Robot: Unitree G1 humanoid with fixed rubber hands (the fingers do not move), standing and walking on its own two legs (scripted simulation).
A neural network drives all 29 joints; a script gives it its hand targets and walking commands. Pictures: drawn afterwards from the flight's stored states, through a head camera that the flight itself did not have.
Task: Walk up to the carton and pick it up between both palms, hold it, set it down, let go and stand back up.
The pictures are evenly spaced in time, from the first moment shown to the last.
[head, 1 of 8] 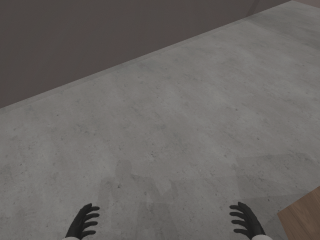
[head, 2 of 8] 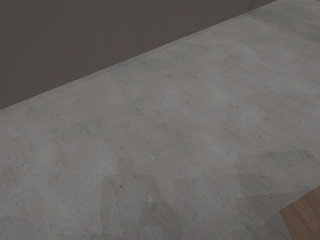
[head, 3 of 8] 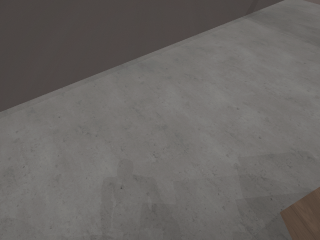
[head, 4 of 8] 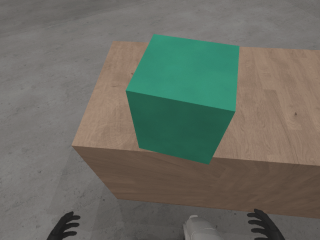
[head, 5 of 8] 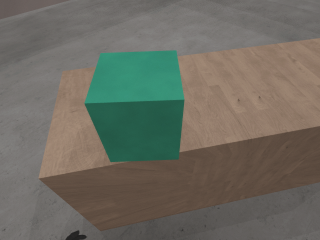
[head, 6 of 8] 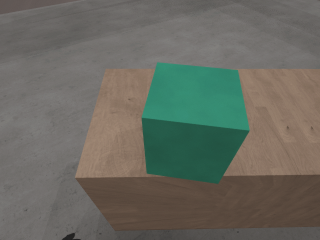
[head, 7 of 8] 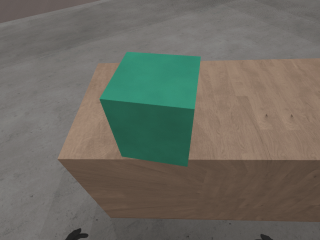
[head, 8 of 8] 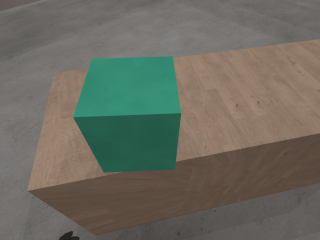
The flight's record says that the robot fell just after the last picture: no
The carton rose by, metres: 0.00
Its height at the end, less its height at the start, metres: +0.00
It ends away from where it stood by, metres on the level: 0.00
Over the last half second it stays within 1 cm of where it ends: yes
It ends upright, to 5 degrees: yes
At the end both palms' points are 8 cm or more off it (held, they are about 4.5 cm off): yes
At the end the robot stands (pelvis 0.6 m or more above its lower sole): yes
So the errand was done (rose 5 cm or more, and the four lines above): no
